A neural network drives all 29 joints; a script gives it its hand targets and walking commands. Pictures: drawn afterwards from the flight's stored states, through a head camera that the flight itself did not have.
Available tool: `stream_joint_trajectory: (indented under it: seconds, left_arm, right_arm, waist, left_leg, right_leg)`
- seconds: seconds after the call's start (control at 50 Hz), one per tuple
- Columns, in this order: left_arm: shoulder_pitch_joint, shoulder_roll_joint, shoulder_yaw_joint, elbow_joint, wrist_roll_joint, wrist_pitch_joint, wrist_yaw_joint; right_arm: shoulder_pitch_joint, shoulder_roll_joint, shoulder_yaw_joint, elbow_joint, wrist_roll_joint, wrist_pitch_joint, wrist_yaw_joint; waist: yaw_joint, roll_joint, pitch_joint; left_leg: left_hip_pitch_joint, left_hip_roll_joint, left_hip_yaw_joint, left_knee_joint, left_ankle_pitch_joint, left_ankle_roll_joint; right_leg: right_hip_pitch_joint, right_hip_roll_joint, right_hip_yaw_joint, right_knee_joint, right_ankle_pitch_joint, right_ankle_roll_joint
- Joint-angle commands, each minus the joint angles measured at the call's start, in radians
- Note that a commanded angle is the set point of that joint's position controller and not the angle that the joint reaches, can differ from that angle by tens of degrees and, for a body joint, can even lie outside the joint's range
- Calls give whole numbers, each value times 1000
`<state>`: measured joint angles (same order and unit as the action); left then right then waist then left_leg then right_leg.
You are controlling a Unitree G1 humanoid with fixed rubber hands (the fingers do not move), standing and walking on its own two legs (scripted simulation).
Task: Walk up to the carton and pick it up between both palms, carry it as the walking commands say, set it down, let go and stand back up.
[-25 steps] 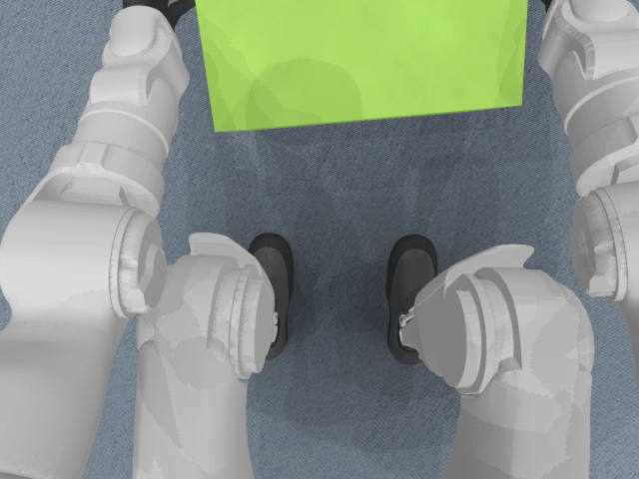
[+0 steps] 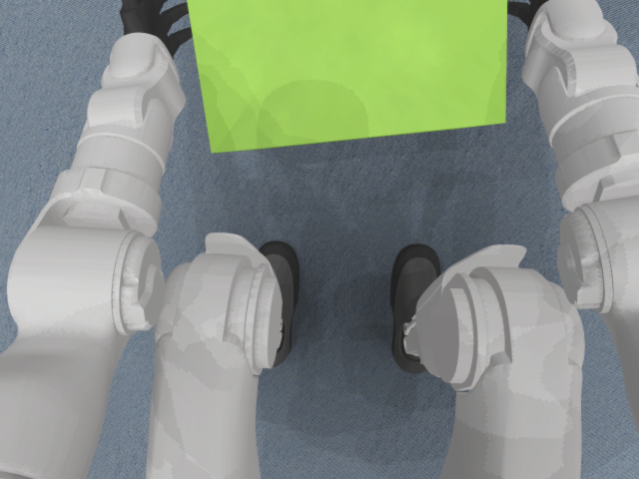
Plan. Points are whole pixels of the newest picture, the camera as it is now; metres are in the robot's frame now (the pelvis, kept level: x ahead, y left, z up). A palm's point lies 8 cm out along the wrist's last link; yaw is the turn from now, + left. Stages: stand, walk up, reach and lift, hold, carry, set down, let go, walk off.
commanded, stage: reach and lift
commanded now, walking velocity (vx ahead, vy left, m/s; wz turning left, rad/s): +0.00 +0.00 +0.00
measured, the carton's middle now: (342, 8) +0.56 +0.01 -0.26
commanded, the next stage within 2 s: none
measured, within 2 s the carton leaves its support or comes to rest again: neither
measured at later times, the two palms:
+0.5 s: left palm (123, 8) +0.52 +0.18 -0.11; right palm out of the picture +0.55 -0.19 -0.11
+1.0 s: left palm out of the picture +0.51 +0.18 -0.04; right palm out of the picture +0.54 -0.19 -0.05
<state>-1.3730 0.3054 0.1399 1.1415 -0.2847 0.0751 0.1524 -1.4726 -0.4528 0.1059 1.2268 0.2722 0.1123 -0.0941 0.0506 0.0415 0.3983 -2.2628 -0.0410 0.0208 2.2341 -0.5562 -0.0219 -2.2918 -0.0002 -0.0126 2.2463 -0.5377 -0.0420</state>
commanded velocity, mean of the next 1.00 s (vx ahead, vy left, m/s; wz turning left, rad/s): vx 0.00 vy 0.00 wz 0.00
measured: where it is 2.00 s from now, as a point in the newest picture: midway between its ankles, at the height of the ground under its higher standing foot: (342, 325)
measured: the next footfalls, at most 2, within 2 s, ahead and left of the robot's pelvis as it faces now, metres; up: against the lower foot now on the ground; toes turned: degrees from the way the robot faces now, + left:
none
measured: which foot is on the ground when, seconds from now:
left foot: down 0.00-1.00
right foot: down 0.00-1.00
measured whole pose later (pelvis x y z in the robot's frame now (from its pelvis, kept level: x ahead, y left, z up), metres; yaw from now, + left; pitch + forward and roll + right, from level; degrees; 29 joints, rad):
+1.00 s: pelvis +0.01 +0.00 +0.07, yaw +0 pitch +45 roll +3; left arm -1.11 0.11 0.43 0.74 0.00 0.26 0.14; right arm -1.25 -0.34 -0.16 0.95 0.02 0.27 -0.09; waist 0.05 0.01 0.00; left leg -2.24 -0.08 0.00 1.98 -0.53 -0.04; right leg -2.27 0.07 0.03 1.99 -0.51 0.00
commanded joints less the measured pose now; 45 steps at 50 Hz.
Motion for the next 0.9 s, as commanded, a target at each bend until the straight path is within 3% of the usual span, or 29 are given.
stream_joint_trajectory:
  seconds: [0.0, 0.12, 0.32, 0.48, 0.64, 0.88]
  left_arm:
    - [-615, -784, -238, -335, -52, -30, -231]
    - [-671, -773, -265, -402, -49, -11, -220]
    - [-638, -842, -207, -442, 50, 46, -237]
    - [-582, -897, -178, -461, 98, 83, -266]
    - [-556, -941, -224, -564, 88, 109, -277]
    - [-437, -988, -182, -537, 169, 153, -296]
  right_arm:
    - [-589, 771, 132, -394, 55, -66, 227]
    - [-587, 805, 131, -390, 60, -43, 231]
    - [-531, 919, 81, -373, 7, 10, 277]
    - [-465, 954, 47, -403, -57, 40, 291]
    - [-452, 967, 83, -533, -66, 57, 280]
    - [-362, 1059, 64, -505, -117, 98, 296]
  waist:
    - [-26, -112, -1352]
    - [-14, -104, -1432]
    - [35, -112, -1433]
    - [16, -123, -1446]
    - [-6, -127, -1641]
    - [23, -147, -1582]
  left_leg:
    - [535, -54, 23, -150, 352, 15]
    - [600, -54, 36, -182, 322, 12]
    - [599, -63, 59, -242, 283, 15]
    - [552, -70, 64, -277, 285, 13]
    - [616, -82, 67, -296, 361, 4]
    - [555, -90, 73, -388, 310, 11]
  right_leg:
    - [708, 64, 20, -161, 371, 20]
    - [709, 67, 1, -184, 325, 26]
    - [648, 80, -23, -232, 262, 40]
    - [653, 87, -23, -272, 286, 42]
    - [766, 97, -24, -296, 379, 44]
    - [740, 112, -26, -389, 335, 47]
